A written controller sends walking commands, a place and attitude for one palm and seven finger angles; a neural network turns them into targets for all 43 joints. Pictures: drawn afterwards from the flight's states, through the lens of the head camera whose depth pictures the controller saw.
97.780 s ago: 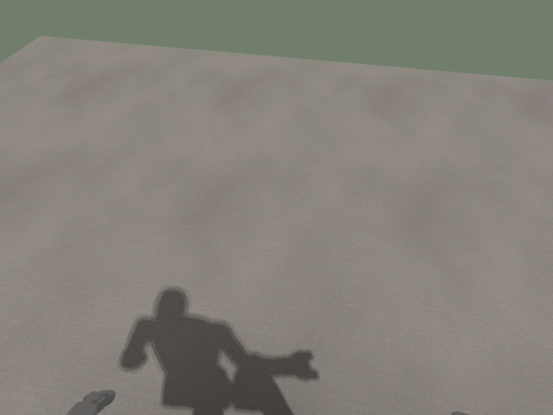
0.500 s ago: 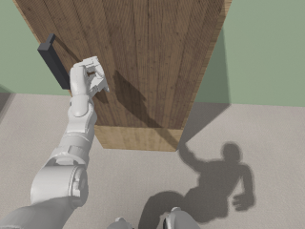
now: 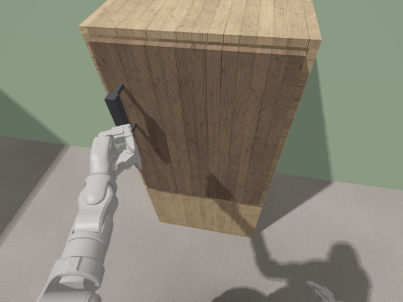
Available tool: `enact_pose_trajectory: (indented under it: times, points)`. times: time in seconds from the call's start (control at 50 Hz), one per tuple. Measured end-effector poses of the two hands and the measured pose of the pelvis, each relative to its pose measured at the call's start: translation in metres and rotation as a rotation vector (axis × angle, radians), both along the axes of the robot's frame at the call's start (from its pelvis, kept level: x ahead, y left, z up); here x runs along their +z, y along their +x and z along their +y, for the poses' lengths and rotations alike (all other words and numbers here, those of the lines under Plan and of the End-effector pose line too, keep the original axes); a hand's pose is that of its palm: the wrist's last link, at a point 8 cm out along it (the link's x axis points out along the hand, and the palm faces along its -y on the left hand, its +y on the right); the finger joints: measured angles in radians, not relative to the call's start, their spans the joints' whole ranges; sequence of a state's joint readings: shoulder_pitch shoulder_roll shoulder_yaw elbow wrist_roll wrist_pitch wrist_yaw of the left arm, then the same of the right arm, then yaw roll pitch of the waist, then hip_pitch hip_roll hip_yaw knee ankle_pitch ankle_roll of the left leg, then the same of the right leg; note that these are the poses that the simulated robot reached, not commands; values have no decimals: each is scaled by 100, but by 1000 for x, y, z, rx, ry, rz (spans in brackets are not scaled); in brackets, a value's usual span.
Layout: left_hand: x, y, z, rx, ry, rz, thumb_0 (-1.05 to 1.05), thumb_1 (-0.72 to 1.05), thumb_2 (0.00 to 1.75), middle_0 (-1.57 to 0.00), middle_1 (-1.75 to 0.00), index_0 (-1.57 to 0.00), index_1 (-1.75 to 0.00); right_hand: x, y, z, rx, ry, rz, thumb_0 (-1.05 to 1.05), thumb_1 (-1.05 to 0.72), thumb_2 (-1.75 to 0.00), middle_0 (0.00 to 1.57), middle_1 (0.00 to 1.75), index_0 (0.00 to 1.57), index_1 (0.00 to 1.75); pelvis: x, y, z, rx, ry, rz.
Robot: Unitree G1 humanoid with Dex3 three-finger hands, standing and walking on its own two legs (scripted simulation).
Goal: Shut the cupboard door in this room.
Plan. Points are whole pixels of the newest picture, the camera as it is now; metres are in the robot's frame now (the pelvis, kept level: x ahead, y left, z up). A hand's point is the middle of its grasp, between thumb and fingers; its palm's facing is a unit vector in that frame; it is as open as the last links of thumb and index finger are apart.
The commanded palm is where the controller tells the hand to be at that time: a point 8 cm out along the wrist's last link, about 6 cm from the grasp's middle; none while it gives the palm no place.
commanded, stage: draw the hand back to the body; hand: left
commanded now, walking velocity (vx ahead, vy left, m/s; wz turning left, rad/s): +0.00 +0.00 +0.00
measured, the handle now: (124, 113) +0.53 +0.21 +0.07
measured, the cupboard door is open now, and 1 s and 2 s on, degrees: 0 0 0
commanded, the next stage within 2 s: step back with the hand held close in 1.28 s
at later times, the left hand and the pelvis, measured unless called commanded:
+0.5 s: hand (60, 202) +0.25 +0.23 +0.14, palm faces +0.28 -0.93 -0.25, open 3.4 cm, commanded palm +0.21 +0.27 +0.16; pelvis -0.02 +0.02 +0.02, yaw +1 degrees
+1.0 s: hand out of the picture +0.17 +0.31 +0.19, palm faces +0.51 -0.75 -0.42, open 6.8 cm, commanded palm +0.13 +0.33 +0.20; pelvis +0.00 +0.03 +0.03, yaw +1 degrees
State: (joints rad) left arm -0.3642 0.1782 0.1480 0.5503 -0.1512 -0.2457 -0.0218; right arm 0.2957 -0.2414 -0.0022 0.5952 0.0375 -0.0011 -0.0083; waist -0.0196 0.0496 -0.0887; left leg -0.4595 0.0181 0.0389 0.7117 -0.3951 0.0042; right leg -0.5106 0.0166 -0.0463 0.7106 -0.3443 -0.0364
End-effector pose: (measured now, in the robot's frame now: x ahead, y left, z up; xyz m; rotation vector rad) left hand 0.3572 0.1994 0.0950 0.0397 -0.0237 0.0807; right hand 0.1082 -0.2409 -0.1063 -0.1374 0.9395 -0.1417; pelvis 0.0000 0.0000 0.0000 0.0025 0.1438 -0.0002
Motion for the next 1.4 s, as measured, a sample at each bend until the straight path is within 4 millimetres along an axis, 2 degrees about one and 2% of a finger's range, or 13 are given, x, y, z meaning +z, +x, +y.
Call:
enact_pose_trajectory:
  times: [0.14,0.22,0.4,0.52,0.7,0.84,0.96,1.04,1.16,1.26,1.4]
  points:
    - [25,-43,11,-37,-13,-58,2,90,90,-130,-149,-130,-150,17,19,2,26,-26,-110,1,-90,-90,20,30,20,30,6,-9,1,15,-5,-69]
    - [28,-63,20,-44,-17,-37,2,89,90,-128,-147,-128,-147,29,31,7,41,-27,-183,1,-90,-90,20,30,20,30,8,-15,3,16,-3,-101]
    - [41,-118,54,123,174,-10,2,89,90,-111,-128,-111,-129,51,45,27,56,-35,-248,1,-90,-90,20,30,20,30,19,-21,10,12,-5,-173]
    - [57,-145,78,208,227,-38,2,89,90,-96,-112,-95,-112,53,49,43,98,-31,-243,1,-90,-90,21,30,20,30,24,-20,18,16,-8,-204]
    - [81,-178,99,270,304,-79,2,89,90,-72,-85,-71,-86,50,54,61,121,-2,-241,1,-90,-90,21,30,20,30,27,-12,28,14,-9,-221]
    - [95,-204,123,358,380,-82,2,89,90,-53,-64,-52,-65,50,60,62,129,-5,-242,1,-90,-90,21,30,20,30,27,-5,30,14,-13,-219]
    - [110,-227,135,425,451,-94,2,89,90,-37,-47,-36,-47,52,68,58,138,-16,-259,1,-90,-90,21,30,20,30,27,-1,30,19,-14,-214]
    - [108,-232,137,459,443,-89,2,89,90,-29,-38,-28,-39,51,72,56,149,-24,-261,1,-90,-90,21,30,20,30,27,-2,29,26,-13,-213]
    - [94,-221,129,443,394,-55,2,89,90,-23,-32,-23,-33,53,73,52,143,-36,-259,1,-90,-90,21,30,20,30,27,-3,25,24,-10,-206]
    - [99,-215,120,403,404,-86,2,89,90,-22,-31,-22,-31,55,71,47,127,-39,-274,1,-90,-90,21,30,20,30,27,1,22,18,-11,-207]
    - [106,-214,121,402,433,-96,2,89,90,-22,-30,-21,-30,53,68,42,106,-29,-268,1,-90,-90,21,30,20,30,27,1,19,11,-13,-210]
